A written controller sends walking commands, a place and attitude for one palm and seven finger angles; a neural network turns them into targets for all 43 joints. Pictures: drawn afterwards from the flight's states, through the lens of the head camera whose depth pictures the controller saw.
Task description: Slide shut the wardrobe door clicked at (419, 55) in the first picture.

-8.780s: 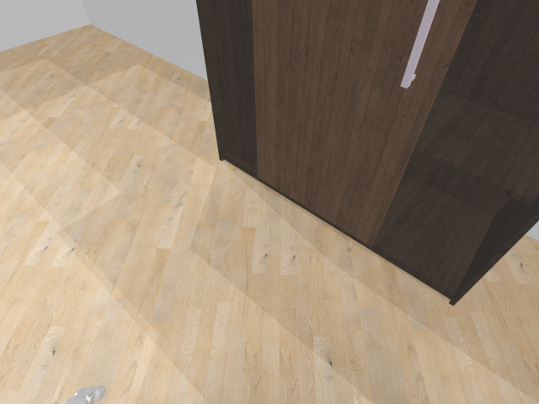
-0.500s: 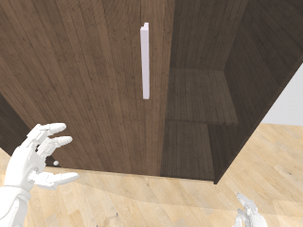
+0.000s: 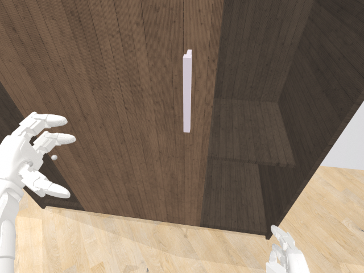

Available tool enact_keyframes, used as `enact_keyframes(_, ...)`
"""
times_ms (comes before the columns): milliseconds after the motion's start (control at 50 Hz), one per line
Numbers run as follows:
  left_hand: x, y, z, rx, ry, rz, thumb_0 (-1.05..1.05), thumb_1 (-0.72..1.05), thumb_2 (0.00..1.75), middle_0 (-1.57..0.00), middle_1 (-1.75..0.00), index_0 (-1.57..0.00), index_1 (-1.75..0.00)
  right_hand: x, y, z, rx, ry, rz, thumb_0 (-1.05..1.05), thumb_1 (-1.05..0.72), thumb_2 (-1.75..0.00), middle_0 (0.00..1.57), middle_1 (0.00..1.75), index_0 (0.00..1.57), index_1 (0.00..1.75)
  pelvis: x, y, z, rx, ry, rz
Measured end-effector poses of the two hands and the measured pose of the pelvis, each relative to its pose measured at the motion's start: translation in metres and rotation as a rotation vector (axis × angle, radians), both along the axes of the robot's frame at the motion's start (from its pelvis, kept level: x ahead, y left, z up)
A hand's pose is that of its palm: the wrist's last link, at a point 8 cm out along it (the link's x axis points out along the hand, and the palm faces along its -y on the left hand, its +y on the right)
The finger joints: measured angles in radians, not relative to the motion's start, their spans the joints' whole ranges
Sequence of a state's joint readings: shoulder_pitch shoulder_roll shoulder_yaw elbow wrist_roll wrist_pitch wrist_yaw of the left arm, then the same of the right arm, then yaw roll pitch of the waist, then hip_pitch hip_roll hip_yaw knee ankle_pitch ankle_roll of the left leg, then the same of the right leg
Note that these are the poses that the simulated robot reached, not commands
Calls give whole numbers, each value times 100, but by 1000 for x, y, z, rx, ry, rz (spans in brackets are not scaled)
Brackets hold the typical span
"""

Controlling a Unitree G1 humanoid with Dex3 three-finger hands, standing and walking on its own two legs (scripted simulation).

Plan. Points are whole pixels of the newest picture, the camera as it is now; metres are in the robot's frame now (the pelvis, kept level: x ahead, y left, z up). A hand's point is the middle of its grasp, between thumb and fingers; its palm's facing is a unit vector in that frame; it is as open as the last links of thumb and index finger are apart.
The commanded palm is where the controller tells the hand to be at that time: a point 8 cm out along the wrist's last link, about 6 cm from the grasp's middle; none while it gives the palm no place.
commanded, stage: raise the hand with hooked fingers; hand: left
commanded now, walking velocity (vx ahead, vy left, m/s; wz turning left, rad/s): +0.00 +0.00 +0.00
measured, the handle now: (188, 94) +0.53 +0.04 +0.15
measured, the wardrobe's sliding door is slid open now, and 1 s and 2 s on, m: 0.36 0.36 0.36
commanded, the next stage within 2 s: move the hooked fingers beside the handle in 0.58 s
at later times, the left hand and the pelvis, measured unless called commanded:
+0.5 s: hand (62, 149) +0.27 +0.26 +0.18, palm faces +0.08 -0.99 -0.08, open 14.0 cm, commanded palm +0.24 +0.30 +0.18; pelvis +0.00 -0.02 +0.00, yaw +0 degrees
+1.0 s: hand (88, 140) +0.31 +0.22 +0.18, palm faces +0.02 -1.00 -0.05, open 14.0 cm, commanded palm +0.28 +0.26 +0.17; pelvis +0.00 -0.02 +0.00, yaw -1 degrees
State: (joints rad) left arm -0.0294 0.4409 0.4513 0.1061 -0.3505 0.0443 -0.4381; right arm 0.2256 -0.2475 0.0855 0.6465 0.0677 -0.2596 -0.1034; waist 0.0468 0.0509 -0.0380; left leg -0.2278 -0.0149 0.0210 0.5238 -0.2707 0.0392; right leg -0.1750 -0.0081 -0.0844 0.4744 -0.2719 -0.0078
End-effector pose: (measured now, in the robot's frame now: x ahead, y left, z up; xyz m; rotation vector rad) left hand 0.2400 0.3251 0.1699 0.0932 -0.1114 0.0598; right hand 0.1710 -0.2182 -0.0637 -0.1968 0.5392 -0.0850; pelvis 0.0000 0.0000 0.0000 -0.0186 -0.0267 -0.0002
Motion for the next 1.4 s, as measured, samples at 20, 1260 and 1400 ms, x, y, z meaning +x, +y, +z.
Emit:
enact_keyframes(20,1,1,3,1,-4,-1,-1,-49,30,-30,-119,-30,-119,-2,-1,-1,0,6,-3,2,-90,-89,20,30,20,30,0,0,0,1,-1,0)
enact_keyframes(1260,83,-72,3,-62,43,-55,-1,-50,30,-30,-120,-30,-120,-10,-37,-14,13,81,-92,2,-90,-89,20,30,20,30,7,-19,1,18,22,-13)
enact_keyframes(1400,104,-93,1,-72,49,-80,-1,-50,30,-30,-120,-30,-120,-15,-35,-18,19,117,-106,2,-90,-89,20,30,20,30,11,-15,2,20,30,-20)
